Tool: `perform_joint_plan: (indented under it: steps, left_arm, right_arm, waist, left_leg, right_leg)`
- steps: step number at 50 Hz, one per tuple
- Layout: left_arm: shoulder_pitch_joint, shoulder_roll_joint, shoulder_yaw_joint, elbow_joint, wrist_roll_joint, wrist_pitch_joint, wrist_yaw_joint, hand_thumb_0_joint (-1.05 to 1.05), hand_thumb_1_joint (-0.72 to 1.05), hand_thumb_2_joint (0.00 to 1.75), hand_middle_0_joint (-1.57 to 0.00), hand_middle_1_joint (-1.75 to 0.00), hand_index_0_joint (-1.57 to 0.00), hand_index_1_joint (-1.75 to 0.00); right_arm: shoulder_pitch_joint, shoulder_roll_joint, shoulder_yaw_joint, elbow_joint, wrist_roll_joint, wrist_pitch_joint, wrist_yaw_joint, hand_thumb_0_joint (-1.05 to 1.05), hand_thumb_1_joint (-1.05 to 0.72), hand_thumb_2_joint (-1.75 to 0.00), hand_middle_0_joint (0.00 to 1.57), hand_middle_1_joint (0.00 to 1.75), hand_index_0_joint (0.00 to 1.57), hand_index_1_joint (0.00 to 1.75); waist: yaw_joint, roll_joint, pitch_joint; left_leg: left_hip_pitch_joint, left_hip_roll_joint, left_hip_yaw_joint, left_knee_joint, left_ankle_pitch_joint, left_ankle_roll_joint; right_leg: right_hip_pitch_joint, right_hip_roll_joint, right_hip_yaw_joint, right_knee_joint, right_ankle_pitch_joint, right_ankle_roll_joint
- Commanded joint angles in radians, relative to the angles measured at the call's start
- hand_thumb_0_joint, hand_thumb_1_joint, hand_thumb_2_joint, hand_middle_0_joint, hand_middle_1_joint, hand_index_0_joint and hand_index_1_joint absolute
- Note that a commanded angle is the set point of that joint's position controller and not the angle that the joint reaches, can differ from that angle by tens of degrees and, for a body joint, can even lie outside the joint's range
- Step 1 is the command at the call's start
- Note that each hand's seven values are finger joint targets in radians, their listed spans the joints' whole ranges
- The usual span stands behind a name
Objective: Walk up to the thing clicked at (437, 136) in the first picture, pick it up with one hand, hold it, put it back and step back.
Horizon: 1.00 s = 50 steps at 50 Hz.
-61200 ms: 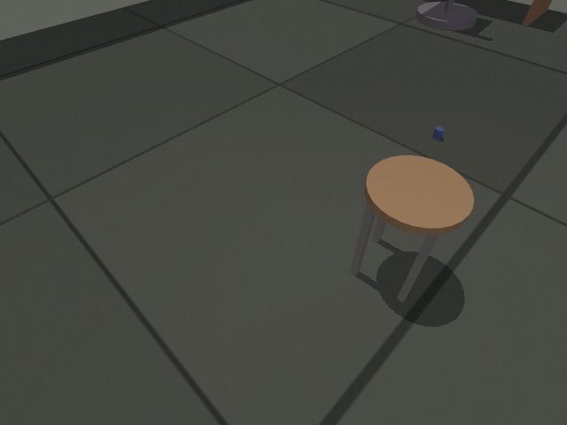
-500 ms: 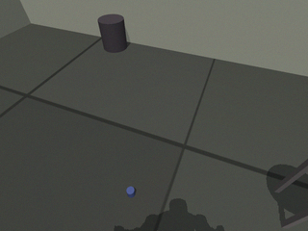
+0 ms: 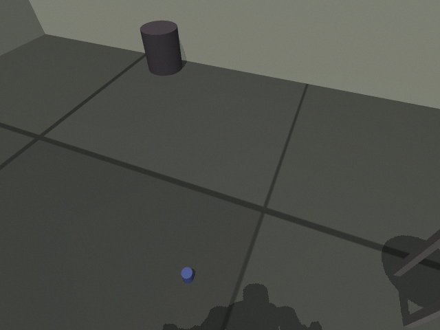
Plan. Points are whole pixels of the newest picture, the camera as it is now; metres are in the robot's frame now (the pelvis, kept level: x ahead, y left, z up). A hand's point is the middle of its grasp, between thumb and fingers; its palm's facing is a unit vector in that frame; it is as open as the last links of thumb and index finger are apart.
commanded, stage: stand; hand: left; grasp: from above
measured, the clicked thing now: (187, 275) +0.49 +0.19 -0.75
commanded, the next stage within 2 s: step back in 0.38 s
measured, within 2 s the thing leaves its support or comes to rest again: neither
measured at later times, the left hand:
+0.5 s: hand out of the picture +0.07 +0.26 -0.16, palm faces +0.02 -0.93 -0.36, open 7.4 cm
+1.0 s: hand out of the picture +0.01 +0.29 -0.18, palm faces -0.10 -0.92 -0.38, open 7.4 cm
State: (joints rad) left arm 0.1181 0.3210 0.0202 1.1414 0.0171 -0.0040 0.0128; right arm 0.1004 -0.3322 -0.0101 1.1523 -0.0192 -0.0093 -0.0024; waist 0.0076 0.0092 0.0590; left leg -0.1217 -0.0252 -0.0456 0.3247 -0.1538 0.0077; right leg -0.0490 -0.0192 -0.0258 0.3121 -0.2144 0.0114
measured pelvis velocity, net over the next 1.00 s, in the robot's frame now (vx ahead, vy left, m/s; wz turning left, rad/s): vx -0.11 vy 0.03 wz -0.07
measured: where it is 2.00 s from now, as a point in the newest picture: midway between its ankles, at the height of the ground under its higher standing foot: outside the picture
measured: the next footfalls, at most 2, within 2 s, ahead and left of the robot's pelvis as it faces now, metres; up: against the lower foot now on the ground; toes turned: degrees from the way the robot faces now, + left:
right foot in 1.08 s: -0.14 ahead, -0.10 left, +0.00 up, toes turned -2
left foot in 1.42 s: -0.20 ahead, +0.14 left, +0.00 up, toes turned -2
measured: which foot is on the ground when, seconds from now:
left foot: down 0.00-1.00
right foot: down 0.00-0.66, up 0.68-1.00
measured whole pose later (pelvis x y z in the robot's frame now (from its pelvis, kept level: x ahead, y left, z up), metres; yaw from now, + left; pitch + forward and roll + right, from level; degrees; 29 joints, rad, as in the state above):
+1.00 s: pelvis -0.11 +0.03 -0.02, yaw -4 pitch -2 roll -1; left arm 0.12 0.39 0.07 0.88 0.01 0.06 0.02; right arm 0.10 -0.35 -0.04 0.85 -0.03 0.02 0.00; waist -0.01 -0.02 0.21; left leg -0.38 0.00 0.05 0.59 -0.18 0.06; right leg -0.33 0.05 0.11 0.96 -0.52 0.01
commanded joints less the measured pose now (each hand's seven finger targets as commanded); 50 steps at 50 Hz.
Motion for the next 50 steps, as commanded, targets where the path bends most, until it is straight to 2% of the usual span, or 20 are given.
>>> perform_joint_plan:
  steps: [1, 18, 19, 21, 25, 28, 29, 30, 31, 32, 33, 34, 35, 36, 37, 38, 41, 45, 48, 50]
  left_arm:
    - [-0.037, 0.213, 0.039, -0.066, -0.002, -0.023, 0.009, 0.0, 0.9, 0.9, -0.2, -0.3, -0.2, -0.3]
    - [-0.031, 0.221, 0.037, -0.07, -0.003, -0.028, 0.007, 0.0, 0.9, 0.9, -0.2, -0.3, -0.2, -0.3]
    - [-0.037, 0.296, 0.082, -0.087, -0.022, -0.019, 0.011, 0.0, 0.9, 0.9, -0.2, -0.3, -0.2, -0.3]
    - [-0.003, 0.284, 0.087, -0.119, -0.026, -0.016, 0.016, 0.0, 0.9, 0.9, -0.2, -0.3, -0.2, -0.3]
    - [-0.061, 0.301, 0.099, -0.2, -0.018, 0.002, 0.016, 0.0, 0.9, 0.9, -0.2, -0.3, -0.2, -0.3]
    - [-0.138, 0.318, 0.102, -0.268, 0.001, 0.015, 0.018, 0.0, 0.9, 0.9, -0.2, -0.3, -0.2, -0.3]
    - [-0.166, 0.327, 0.105, -0.287, 0.005, 0.017, 0.017, 0.0, 0.9, 0.9, -0.2, -0.3, -0.2, -0.3]
    - [-0.178, 0.32, 0.101, -0.293, 0.004, 0.02, 0.017, 0.0, 0.9, 0.9, -0.2, -0.3, -0.2, -0.3]
    - [-0.157, 0.301, 0.097, -0.298, 0.001, 0.024, 0.015, 0.0, 0.9, 0.9, -0.2, -0.3, -0.2, -0.3]
    - [-0.132, 0.264, 0.089, -0.304, -0.012, 0.031, 0.014, 0.0, 0.9, 0.9, -0.2, -0.3, -0.2, -0.3]
    - [-0.087, 0.221, 0.083, -0.305, -0.023, 0.043, 0.018, 0.0, 0.9, 0.9, -0.2, -0.3, -0.2, -0.3]
    - [-0.06, 0.22, 0.085, -0.307, -0.016, 0.048, 0.026, 0.0, 0.9, 0.9, -0.2, -0.3, -0.2, -0.3]
    - [-0.054, 0.224, 0.08, -0.3, -0.013, 0.052, 0.034, 0.0, 0.9, 0.9, -0.2, -0.3, -0.2, -0.3]
    - [-0.047, 0.237, 0.082, -0.299, -0.013, 0.055, 0.036, 0.0, 0.9, 0.9, -0.2, -0.3, -0.2, -0.3]
    - [-0.012, 0.242, 0.081, -0.285, -0.018, 0.056, 0.036, 0.0, 0.9, 0.9, -0.2, -0.3, -0.2, -0.3]
    - [0.029, 0.248, 0.082, -0.276, -0.021, 0.057, 0.033, 0.0, 0.9, 0.9, -0.2, -0.3, -0.2, -0.3]
    - [0.023, 0.261, 0.097, -0.298, -0.003, 0.05, 0.024, 0.0, 0.9, 0.9, -0.2, -0.3, -0.2, -0.3]
    - [0.014, 0.245, 0.101, -0.336, -0.005, 0.043, 0.017, 0.0, 0.9, 0.9, -0.2, -0.3, -0.2, -0.3]
    - [0.054, 0.245, 0.107, -0.336, -0.003, 0.04, 0.008, 0.0, 0.9, 0.9, -0.2, -0.3, -0.2, -0.3]
    - [0.103, 0.245, 0.114, -0.32, -0.002, 0.038, -0.002, 0.0, 0.9, 0.9, -0.2, -0.3, -0.2, -0.3]
  right_arm:
    - [-0.032, -0.203, -0.031, -0.061, 0.004, -0.021, -0.017, 0.0, -0.9, -0.9, 0.2, 0.3, 0.2, 0.3]
    - [-0.03, -0.213, -0.028, -0.067, 0.006, -0.023, -0.014, 0.0, -0.9, -0.9, 0.2, 0.3, 0.2, 0.3]
    - [-0.069, -0.266, -0.05, -0.094, 0.017, -0.003, -0.006, 0.0, -0.9, -0.9, 0.2, 0.3, 0.2, 0.3]
    - [-0.043, -0.239, -0.05, -0.123, 0.031, 0.007, -0.003, 0.0, -0.9, -0.9, 0.2, 0.3, 0.2, 0.3]
    - [-0.001, -0.236, -0.069, -0.169, 0.027, 0.032, 0.001, 0.0, -0.9, -0.9, 0.2, 0.3, 0.2, 0.3]
    - [0.059, -0.233, -0.082, -0.202, 0.016, 0.05, 0.01, 0.0, -0.9, -0.9, 0.2, 0.3, 0.2, 0.3]
    - [0.103, -0.236, -0.085, -0.207, 0.017, 0.052, 0.014, 0.0, -0.9, -0.9, 0.2, 0.3, 0.2, 0.3]
    - [0.114, -0.231, -0.089, -0.21, 0.019, 0.05, 0.016, 0.0, -0.9, -0.9, 0.2, 0.3, 0.2, 0.3]
    - [0.107, -0.239, -0.092, -0.212, 0.016, 0.042, 0.018, 0.0, -0.9, -0.9, 0.2, 0.3, 0.2, 0.3]
    - [0.088, -0.273, -0.102, -0.231, 0.002, 0.035, 0.013, 0.0, -0.9, -0.9, 0.2, 0.3, 0.2, 0.3]
    - [0.064, -0.334, -0.115, -0.25, -0.008, 0.025, 0.012, 0.0, -0.9, -0.9, 0.2, 0.3, 0.2, 0.3]
    - [0.088, -0.37, -0.123, -0.26, -0.005, 0.017, 0.007, 0.0, -0.9, -0.9, 0.2, 0.3, 0.2, 0.3]
    - [0.071, -0.374, -0.124, -0.271, -0.006, 0.016, 0.002, 0.0, -0.9, -0.9, 0.2, 0.3, 0.2, 0.3]
    - [0.034, -0.34, -0.119, -0.287, -0.003, 0.017, -0.007, 0.0, -0.9, -0.9, 0.2, 0.3, 0.2, 0.3]
    - [-0.019, -0.313, -0.113, -0.303, -0.008, 0.018, -0.013, 0.0, -0.9, -0.9, 0.2, 0.3, 0.2, 0.3]
    - [-0.035, -0.293, -0.109, -0.32, -0.01, 0.017, -0.019, 0.0, -0.9, -0.9, 0.2, 0.3, 0.2, 0.3]
    - [0.041, -0.267, -0.109, -0.334, -0.007, 0.013, -0.028, 0.0, -0.9, -0.9, 0.2, 0.3, 0.2, 0.3]
    - [0.072, -0.286, -0.114, -0.346, -0.007, 0.014, -0.03, 0.0, -0.9, -0.9, 0.2, 0.3, 0.2, 0.3]
    - [0.055, -0.302, -0.113, -0.367, -0.01, 0.017, -0.026, 0.0, -0.9, -0.9, 0.2, 0.3, 0.2, 0.3]
    - [0.033, -0.31, -0.111, -0.375, -0.008, 0.021, -0.021, 0.0, -0.9, -0.9, 0.2, 0.3, 0.2, 0.3]
  waist:
    - [-0.008, -0.017, -0.07]
    - [-0.01, -0.019, -0.069]
    - [-0.012, -0.026, 0.036]
    - [-0.015, -0.029, -0.052]
    - [-0.027, -0.092, -0.14]
    - [-0.049, -0.188, -0.101]
    - [-0.07, -0.205, -0.085]
    - [-0.073, -0.181, -0.067]
    - [-0.056, -0.105, -0.063]
    - [-0.047, 0.035, -0.052]
    - [-0.027, 0.173, -0.052]
    - [-0.04, 0.168, -0.107]
    - [-0.042, 0.161, -0.124]
    - [-0.032, 0.119, -0.123]
    - [0.002, 0.118, -0.111]
    - [0.025, 0.125, -0.113]
    - [-0.018, 0.07, -0.132]
    - [-0.048, 0.086, -0.116]
    - [-0.048, 0.112, -0.135]
    - [-0.033, 0.135, -0.163]
  left_leg:
    - [0.013, 0.136, -0.103, -0.038, 0.15, 0.019]
    - [0.023, 0.137, -0.102, -0.034, 0.156, 0.02]
    - [-0.063, 0.117, -0.107, 0.076, 0.322, 0.043]
    - [-0.044, 0.102, -0.076, 0.172, 0.375, 0.053]
    - [-0.078, 0.028, -0.026, 0.353, 0.191, 0.042]
    - [-0.089, -0.015, -0.015, 0.526, -0.228, 0.049]
    - [-0.075, 0.007, -0.036, 0.509, -0.27, 0.056]
    - [-0.083, 0.017, -0.026, 0.428, -0.202, 0.056]
    - [-0.093, 0.04, -0.033, 0.326, 0.07, 0.056]
    - [-0.143, 0.144, -0.171, 0.164, 0.335, 0.098]
    - [-0.073, 0.268, -0.358, 0.071, 0.521, 0.165]
    - [-0.025, 0.339, -0.423, 0.086, 0.643, 0.233]
    - [-0.051, 0.349, -0.455, 0.068, 0.589, 0.235]
    - [-0.053, 0.324, -0.39, 0.072, 0.505, 0.218]
    - [-0.044, 0.288, -0.308, 0.09, 0.453, 0.199]
    - [-0.021, 0.266, -0.266, 0.109, 0.42, 0.199]
    - [0.049, 0.285, -0.26, 0.124, 0.424, 0.244]
    - [0.075, 0.3, -0.235, 0.134, 0.392, 0.269]
    - [0.036, 0.292, -0.232, 0.114, 0.243, 0.253]
    - [-0.017, 0.276, -0.216, 0.109, 0.153, 0.214]
  right_leg:
    - [-0.022, -0.11, 0.086, -0.056, 0.108, -0.025]
    - [-0.029, -0.114, 0.092, -0.06, 0.116, -0.026]
    - [-0.092, -0.101, 0.096, 0.024, 0.297, -0.038]
    - [-0.058, -0.117, 0.092, 0.068, 0.401, -0.072]
    - [-0.087, -0.223, 0.181, 0.095, 0.416, -0.178]
    - [-0.235, -0.33, 0.238, 0.106, 0.374, -0.253]
    - [-0.282, -0.339, 0.234, 0.127, 0.346, -0.239]
    - [-0.275, -0.297, 0.193, 0.175, 0.307, -0.214]
    - [-0.247, -0.22, 0.138, 0.262, 0.257, -0.165]
    - [-0.236, -0.08, 0.061, 0.439, 0.136, -0.096]
    - [-0.34, 0.095, 0.046, 0.595, -0.218, -0.056]
    - [-0.367, 0.127, 0.156, 0.738, -0.456, -0.054]
    - [-0.379, 0.14, 0.236, 0.83, -0.48, -0.054]
    - [-0.386, 0.125, 0.255, 0.863, -0.437, -0.06]
    - [-0.409, 0.117, 0.25, 0.899, -0.384, -0.057]
    - [-0.422, 0.11, 0.235, 0.913, -0.333, -0.048]
    - [-0.422, 0.096, 0.204, 0.898, -0.329, -0.01]
    - [-0.414, 0.077, 0.178, 0.733, -0.334, 0.007]
    - [-0.348, 0.062, 0.122, 0.603, -0.312, 0.001]
    - [-0.262, 0.041, 0.078, 0.469, -0.28, -0.015]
